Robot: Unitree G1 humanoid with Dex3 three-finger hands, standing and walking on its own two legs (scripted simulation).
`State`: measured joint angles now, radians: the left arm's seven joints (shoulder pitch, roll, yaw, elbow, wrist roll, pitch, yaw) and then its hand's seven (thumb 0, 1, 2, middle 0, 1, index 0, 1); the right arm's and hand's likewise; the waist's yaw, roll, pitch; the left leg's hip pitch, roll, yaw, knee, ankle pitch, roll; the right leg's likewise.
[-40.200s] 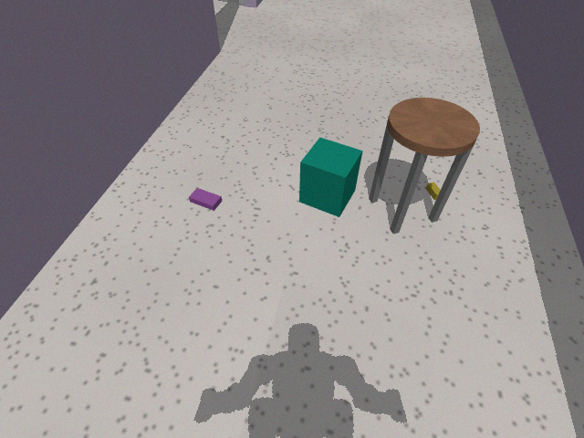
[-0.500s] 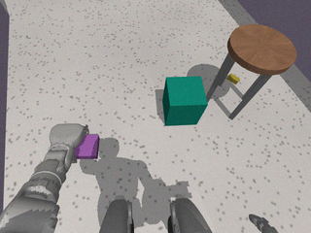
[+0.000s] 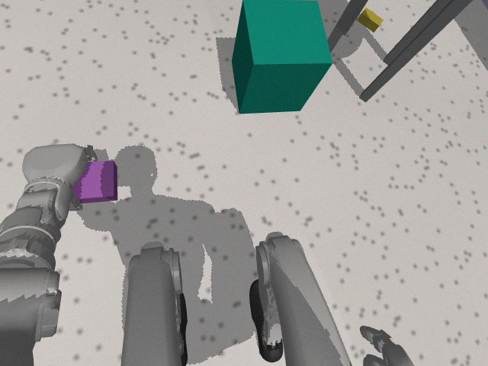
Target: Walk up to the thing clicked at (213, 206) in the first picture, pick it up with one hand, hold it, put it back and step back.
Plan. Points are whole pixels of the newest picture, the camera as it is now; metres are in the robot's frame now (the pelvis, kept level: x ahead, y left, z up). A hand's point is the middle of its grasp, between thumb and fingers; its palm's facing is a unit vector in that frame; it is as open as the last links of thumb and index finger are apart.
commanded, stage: crouch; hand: left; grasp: from above
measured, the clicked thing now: (76, 183) +0.43 +0.27 -0.19
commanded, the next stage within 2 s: lower in 0.86 s
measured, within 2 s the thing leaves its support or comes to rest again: rests again in 1.94 s
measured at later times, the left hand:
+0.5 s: hand (86, 184) +0.45 +0.28 -0.26, palm faces -0.48 -0.05 -0.87, open 9.6 cm
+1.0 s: hand (90, 184) +0.47 +0.29 -0.32, palm faces -0.47 -0.05 -0.88, open 9.6 cm
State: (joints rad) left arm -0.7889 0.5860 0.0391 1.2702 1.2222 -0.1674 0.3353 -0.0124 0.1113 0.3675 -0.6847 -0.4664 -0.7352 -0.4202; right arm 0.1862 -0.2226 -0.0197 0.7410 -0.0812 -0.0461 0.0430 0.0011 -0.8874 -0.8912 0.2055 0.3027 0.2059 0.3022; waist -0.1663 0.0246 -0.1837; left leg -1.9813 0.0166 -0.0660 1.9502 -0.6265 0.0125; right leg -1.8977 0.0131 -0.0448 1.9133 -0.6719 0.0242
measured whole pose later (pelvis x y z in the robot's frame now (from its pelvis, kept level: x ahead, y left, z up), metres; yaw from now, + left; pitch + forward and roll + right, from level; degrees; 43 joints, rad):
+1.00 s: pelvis +0.00 +0.00 -0.14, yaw -6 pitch +34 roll -9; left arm -0.98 0.84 0.14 1.49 1.29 -0.24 0.39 -0.01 0.10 0.30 -0.74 -0.42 -0.79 -0.37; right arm 0.13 -0.26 0.09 0.74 -0.16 -0.05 0.13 0.00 -0.90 -0.90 0.20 0.30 0.20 0.30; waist -0.24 -0.04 -0.01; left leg -2.34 0.03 -0.15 2.42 -0.68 0.00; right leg -2.24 0.05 -0.11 2.33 -0.71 0.03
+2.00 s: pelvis +0.00 +0.00 -0.17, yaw -11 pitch +28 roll -13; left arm -0.98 1.03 0.20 1.66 1.32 -0.28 0.55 -0.01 0.09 0.34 -0.72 -0.44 -0.78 -0.38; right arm 0.06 -0.31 0.24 0.69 -0.25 -0.13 0.18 0.00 -0.89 -0.89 0.20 0.30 0.20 0.30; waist -0.32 -0.15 0.13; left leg -2.38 0.04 -0.25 2.57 -0.72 0.00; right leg -2.25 0.09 -0.19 2.42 -0.70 0.05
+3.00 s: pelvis -0.01 +0.00 -0.17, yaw -12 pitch +27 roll -15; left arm -1.01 1.09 0.14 1.70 1.29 -0.27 0.59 0.00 -0.22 0.73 -0.31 -0.80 -0.32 -0.79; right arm 0.05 -0.33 0.32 0.66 -0.28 -0.20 0.21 0.00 -0.89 -0.90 0.20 0.30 0.20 0.30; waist -0.34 -0.18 0.16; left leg -2.36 0.04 -0.29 2.58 -0.72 0.00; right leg -2.22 0.10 -0.21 2.40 -0.69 0.05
